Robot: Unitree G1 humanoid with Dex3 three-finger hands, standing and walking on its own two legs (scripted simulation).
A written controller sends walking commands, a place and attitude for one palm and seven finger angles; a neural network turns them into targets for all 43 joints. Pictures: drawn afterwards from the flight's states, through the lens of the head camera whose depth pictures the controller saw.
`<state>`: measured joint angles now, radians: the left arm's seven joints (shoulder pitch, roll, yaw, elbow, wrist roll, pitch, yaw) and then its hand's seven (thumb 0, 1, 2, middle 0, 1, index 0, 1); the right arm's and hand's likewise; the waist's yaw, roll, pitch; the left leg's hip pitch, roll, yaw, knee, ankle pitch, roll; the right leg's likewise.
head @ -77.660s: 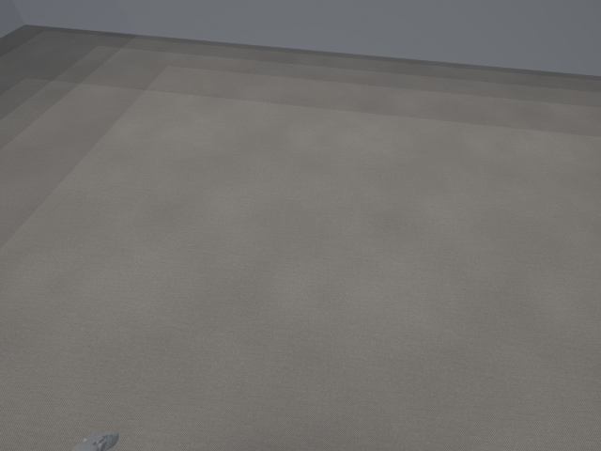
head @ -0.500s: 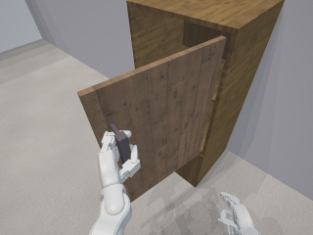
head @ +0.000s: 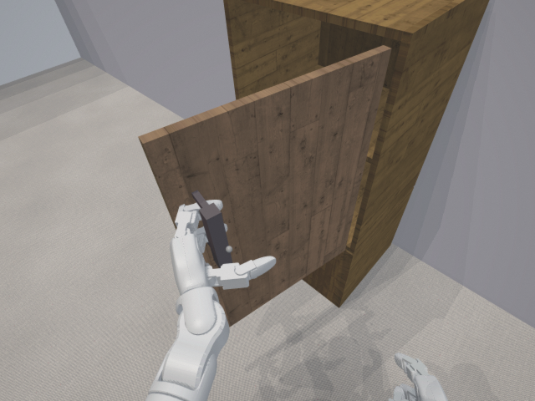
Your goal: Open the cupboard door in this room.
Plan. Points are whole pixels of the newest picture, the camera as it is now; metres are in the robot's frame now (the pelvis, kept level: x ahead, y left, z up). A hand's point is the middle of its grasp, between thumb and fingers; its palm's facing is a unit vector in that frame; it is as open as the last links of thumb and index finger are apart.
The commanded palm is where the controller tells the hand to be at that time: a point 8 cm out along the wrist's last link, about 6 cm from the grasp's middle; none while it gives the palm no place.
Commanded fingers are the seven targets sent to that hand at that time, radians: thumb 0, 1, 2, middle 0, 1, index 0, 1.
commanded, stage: open thumb and fingers to let go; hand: left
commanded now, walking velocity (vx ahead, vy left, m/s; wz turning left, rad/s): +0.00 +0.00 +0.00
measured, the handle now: (211, 230) +0.35 +0.11 +0.08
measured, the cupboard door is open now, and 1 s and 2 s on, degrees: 78 77 77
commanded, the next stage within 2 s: slide the hand sideways off the handle in 0.32 s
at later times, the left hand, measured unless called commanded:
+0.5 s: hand (224, 251) +0.31 +0.08 +0.08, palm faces +0.20 -0.98 -0.04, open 15.0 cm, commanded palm +0.28 +0.13 +0.08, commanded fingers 0.00 -0.50 0.30 -0.15 -0.30 -0.15 -0.30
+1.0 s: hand (206, 278) +0.27 +0.10 +0.08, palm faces -0.10 -1.00 -0.01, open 16.2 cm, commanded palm +0.24 +0.17 +0.08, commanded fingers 0.00 -0.50 0.30 -0.15 -0.30 -0.15 -0.30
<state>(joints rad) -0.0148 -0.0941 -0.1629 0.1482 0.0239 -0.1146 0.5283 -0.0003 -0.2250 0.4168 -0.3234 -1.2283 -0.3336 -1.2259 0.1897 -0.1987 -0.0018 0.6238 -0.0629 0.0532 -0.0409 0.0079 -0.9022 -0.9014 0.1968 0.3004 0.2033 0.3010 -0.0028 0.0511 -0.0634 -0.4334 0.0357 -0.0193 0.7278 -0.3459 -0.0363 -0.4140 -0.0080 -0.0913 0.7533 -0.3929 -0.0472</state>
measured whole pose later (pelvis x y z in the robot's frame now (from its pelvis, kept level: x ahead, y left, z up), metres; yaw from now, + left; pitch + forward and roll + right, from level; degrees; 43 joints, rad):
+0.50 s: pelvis -0.01 +0.03 +0.00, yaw +0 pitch +3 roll +0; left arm -0.12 -0.07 -0.21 0.23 0.08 -0.12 0.45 -0.02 -0.50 0.30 -0.37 -0.61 -0.34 -0.60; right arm 0.17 -0.16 0.03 0.61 -0.05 0.08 -0.02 0.01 -0.90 -0.90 0.20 0.30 0.20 0.30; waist 0.01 0.02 -0.06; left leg -0.49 0.01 0.00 0.78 -0.35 0.00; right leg -0.46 -0.03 -0.07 0.78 -0.38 -0.01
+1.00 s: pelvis +0.00 +0.03 +0.00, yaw -2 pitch +3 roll +0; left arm 0.14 0.08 -0.15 -0.01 -0.08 -0.14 0.06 -0.02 -0.50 0.30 -0.18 -0.34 -0.18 -0.32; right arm 0.23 -0.20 0.04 0.52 0.00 -0.03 -0.02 0.01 -0.90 -0.90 0.20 0.30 0.20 0.30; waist 0.00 0.03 -0.04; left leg -0.45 0.02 0.03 0.77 -0.38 0.00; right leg -0.44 -0.02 -0.04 0.77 -0.39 0.00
